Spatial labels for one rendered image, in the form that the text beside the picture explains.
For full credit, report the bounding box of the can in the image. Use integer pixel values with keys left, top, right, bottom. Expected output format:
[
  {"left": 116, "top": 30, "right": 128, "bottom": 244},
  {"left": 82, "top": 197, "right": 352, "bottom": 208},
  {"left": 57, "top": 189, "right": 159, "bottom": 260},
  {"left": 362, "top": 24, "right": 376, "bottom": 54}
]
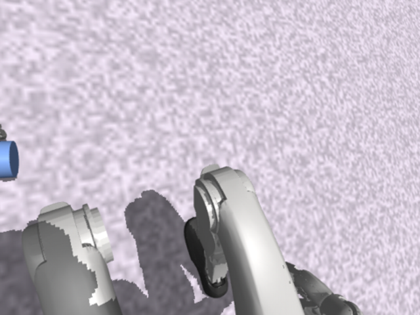
[{"left": 0, "top": 141, "right": 19, "bottom": 178}]

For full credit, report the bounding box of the right robot foot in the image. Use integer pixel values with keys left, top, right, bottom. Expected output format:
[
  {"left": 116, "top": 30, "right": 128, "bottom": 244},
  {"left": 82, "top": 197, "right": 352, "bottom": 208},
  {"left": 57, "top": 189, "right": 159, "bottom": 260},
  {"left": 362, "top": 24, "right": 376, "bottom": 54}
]
[{"left": 184, "top": 217, "right": 228, "bottom": 298}]

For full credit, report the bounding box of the right robot hand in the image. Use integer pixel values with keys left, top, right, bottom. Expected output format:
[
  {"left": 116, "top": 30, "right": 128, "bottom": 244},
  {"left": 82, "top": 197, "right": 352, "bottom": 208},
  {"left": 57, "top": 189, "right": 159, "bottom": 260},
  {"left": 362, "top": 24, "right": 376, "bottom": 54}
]
[{"left": 285, "top": 262, "right": 334, "bottom": 315}]

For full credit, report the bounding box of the right robot arm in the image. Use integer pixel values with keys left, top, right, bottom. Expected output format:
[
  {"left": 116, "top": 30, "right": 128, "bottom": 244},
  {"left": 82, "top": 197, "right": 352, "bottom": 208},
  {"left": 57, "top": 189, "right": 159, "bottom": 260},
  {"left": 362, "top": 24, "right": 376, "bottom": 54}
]
[{"left": 320, "top": 294, "right": 364, "bottom": 315}]

